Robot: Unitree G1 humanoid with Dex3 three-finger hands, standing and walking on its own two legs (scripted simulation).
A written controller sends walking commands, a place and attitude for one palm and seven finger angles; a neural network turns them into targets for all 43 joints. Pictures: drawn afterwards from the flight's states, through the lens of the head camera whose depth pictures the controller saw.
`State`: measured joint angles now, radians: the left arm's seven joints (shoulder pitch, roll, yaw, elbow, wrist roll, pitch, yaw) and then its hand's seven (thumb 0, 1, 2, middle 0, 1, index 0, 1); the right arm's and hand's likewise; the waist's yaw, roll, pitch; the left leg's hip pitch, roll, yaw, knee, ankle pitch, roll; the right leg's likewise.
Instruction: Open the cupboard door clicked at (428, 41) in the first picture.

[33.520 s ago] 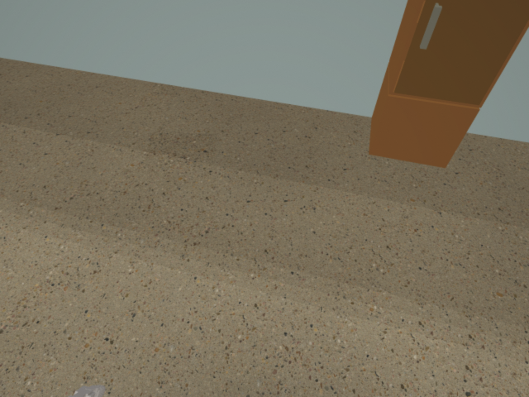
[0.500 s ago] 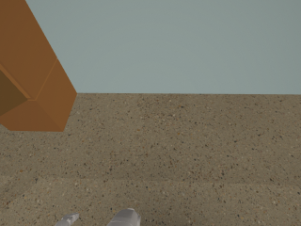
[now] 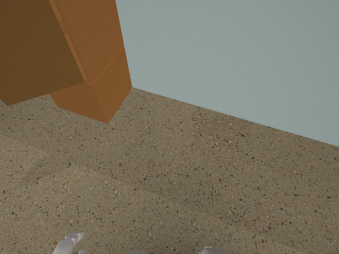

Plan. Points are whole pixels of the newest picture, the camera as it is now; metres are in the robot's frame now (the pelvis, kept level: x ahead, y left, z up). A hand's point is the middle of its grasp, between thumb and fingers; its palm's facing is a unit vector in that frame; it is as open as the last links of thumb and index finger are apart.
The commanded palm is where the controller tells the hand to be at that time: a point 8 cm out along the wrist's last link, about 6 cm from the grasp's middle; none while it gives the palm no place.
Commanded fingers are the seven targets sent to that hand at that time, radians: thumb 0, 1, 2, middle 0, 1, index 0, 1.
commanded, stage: turn to face it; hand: left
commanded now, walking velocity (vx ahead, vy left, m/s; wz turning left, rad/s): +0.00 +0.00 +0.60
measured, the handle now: out of the picture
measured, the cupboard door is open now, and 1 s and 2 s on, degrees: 48 48 48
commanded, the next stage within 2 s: take the last steps up to it in 0.70 s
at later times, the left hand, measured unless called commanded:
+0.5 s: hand out of the picture +0.01 +0.21 -0.18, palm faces +0.34 -0.91 -0.26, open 7.4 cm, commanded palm none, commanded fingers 0.00 0.90 0.90 -0.20 -0.30 -0.20 -0.30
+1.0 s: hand out of the picture -0.04 +0.14 -0.17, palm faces +0.53 -0.83 -0.18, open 7.4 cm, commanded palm none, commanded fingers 0.00 0.90 0.90 -0.20 -0.30 -0.20 -0.30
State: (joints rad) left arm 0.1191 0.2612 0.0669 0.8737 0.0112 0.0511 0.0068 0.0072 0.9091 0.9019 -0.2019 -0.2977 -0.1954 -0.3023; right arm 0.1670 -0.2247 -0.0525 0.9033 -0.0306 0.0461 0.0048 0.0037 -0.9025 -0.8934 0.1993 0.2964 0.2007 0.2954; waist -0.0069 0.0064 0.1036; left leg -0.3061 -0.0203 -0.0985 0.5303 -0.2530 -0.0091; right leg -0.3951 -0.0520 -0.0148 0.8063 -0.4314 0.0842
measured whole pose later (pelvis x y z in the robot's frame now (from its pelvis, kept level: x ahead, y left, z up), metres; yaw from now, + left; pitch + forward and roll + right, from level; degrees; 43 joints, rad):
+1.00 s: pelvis +0.03 -0.02 +0.00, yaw +28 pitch +0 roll +1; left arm 0.28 0.19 0.05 0.99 0.03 -0.01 0.00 0.00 0.90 0.90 -0.21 -0.30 -0.20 -0.30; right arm 0.15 -0.20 -0.04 0.97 -0.02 0.04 0.02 0.01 -0.91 -0.89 0.19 0.30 0.19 0.29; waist 0.04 -0.06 0.07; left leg -0.25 -0.01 0.09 0.57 -0.39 -0.03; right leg -0.20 -0.12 -0.16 0.52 -0.31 0.03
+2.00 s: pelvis +0.22 +0.21 +0.01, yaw +33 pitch +1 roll +0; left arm 0.26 0.21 0.07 1.07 0.03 0.00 -0.01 0.01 0.91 0.90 -0.20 -0.30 -0.19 -0.30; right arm 0.23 -0.16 -0.04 0.99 -0.03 -0.06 -0.02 -0.01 -0.94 -0.89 0.20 0.30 0.20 0.30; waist 0.04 -0.04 0.05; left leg -0.23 -0.01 0.15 0.42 -0.21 0.07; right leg -0.53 -0.11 -0.08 1.12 -0.32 0.01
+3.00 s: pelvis +0.38 +0.32 +0.00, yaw +30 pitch +0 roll +0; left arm 0.25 0.19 0.03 0.97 0.03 0.02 0.05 0.00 0.91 0.90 -0.20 -0.30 -0.20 -0.30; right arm 0.15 -0.23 -0.06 0.96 -0.01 0.06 -0.01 0.00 -0.91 -0.89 0.20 0.30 0.20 0.29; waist 0.02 0.03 0.05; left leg -0.37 0.02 0.04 0.73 -0.38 -0.02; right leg -0.23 -0.01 -0.02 0.57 -0.33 -0.02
